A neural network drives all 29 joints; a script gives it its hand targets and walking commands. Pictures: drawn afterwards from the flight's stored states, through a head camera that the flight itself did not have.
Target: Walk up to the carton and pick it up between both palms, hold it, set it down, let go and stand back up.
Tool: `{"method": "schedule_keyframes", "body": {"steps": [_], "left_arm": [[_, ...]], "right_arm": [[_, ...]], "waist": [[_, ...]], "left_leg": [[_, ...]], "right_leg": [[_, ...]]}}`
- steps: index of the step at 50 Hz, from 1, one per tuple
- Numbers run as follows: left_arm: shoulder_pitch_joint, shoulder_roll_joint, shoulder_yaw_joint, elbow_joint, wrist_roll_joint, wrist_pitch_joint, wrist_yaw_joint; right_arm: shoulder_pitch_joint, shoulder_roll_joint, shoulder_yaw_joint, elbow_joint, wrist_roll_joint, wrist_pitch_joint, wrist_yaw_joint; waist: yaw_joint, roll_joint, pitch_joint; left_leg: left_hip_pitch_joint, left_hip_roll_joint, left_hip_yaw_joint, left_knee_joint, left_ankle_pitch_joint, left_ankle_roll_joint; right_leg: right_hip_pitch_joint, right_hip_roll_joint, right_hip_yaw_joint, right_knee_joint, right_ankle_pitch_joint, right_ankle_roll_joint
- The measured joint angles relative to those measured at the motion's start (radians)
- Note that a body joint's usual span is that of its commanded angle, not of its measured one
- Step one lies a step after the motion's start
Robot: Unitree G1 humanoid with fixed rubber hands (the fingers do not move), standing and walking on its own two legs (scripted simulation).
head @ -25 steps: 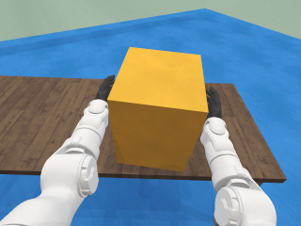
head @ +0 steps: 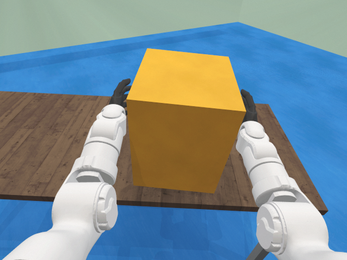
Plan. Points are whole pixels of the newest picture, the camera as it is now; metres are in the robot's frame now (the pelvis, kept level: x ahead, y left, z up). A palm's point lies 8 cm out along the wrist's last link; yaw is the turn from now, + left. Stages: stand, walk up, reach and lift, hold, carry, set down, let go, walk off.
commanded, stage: reach and lift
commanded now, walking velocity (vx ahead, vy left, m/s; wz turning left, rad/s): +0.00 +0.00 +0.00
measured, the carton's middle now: (180, 121) +0.45 +0.01 +0.13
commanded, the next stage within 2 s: hold in 1.18 s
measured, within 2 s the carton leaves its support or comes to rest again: neither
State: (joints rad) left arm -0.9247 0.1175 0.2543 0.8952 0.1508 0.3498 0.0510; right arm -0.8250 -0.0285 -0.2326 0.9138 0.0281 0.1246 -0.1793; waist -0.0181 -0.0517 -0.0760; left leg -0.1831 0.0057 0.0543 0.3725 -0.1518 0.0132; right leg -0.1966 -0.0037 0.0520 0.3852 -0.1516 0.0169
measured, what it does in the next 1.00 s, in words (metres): stands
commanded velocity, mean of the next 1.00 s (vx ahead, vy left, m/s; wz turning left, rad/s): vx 0.00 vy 0.00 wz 0.00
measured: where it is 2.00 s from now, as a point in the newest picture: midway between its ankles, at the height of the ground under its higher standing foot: outside the picture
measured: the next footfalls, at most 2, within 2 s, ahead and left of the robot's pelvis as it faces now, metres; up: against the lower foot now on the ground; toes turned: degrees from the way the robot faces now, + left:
none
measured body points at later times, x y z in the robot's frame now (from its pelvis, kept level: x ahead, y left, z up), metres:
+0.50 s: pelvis +0.00 +0.00 +0.00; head -0.06 +0.02 +0.45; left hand +0.40 +0.17 +0.20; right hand +0.41 -0.14 +0.21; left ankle +0.03 +0.11 -0.74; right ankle +0.04 -0.13 -0.74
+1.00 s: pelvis +0.00 +0.00 +0.00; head -0.07 +0.02 +0.45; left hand +0.40 +0.17 +0.21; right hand +0.41 -0.14 +0.23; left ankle +0.03 +0.11 -0.74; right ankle +0.04 -0.13 -0.74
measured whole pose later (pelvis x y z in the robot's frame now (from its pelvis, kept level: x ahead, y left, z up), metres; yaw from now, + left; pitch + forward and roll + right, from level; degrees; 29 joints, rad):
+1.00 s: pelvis +0.00 +0.00 +0.00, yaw +0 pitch -3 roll +0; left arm -0.84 0.08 0.25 0.58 0.15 0.63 0.10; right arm -0.94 -0.12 -0.09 0.90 0.21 0.31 -0.16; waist -0.03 -0.05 -0.10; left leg -0.16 0.01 0.05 0.37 -0.15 0.01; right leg -0.17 0.00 0.05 0.38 -0.15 0.02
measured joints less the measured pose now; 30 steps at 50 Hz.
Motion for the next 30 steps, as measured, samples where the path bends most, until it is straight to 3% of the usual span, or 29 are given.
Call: {"method": "schedule_keyframes", "body": {"steps": [15,30], "left_arm": [[0.078,-0.023,0.0,-0.218,0.0,0.15,0.026],[0.081,-0.032,0.0,-0.273,0.0,0.233,0.039]], "right_arm": [[-0.048,-0.052,0.111,-0.003,0.116,0.069,0.004],[-0.07,-0.075,0.136,-0.012,0.155,0.134,0.011]], "waist": [[0.0,0.0,-0.014],[-0.008,0.0,-0.025]], "left_leg": [[0.014,0.0,0.0,0.0,0.0,0.0],[0.023,0.0,0.0,0.0,0.0,-0.001]], "right_leg": [[0.015,0.0,0.0,-0.002,0.001,0.0],[0.023,0.0,0.0,-0.002,0.001,0.0]]}}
